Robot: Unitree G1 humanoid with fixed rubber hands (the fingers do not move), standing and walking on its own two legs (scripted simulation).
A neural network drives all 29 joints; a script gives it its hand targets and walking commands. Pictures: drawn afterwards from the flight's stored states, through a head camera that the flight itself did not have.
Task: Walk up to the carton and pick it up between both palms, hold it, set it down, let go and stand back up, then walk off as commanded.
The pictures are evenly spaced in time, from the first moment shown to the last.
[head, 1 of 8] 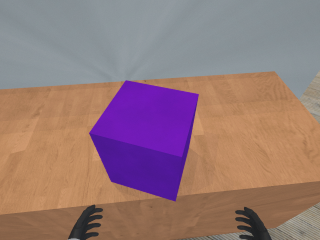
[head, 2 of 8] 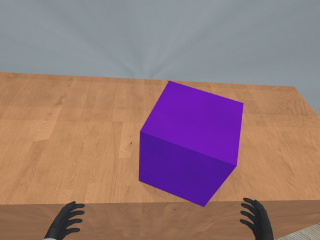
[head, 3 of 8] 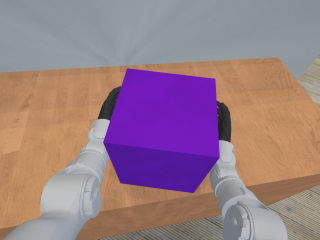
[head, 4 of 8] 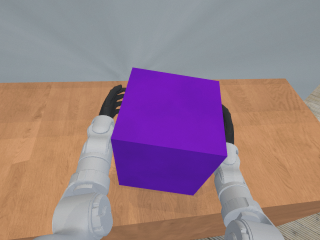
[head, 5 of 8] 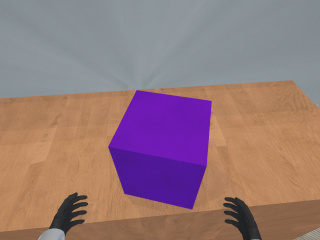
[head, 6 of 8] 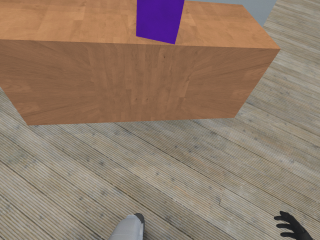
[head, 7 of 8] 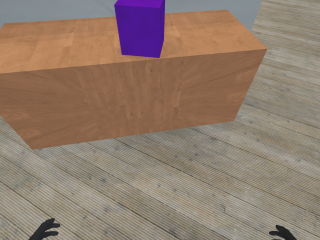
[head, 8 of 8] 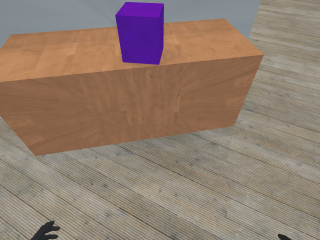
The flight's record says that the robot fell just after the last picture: no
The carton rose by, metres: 0.22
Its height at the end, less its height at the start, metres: +0.00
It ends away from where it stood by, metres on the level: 0.04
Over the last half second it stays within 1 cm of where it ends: yes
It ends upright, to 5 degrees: yes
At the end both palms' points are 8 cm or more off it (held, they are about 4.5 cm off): yes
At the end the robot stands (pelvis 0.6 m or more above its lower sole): yes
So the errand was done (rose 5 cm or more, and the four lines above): yes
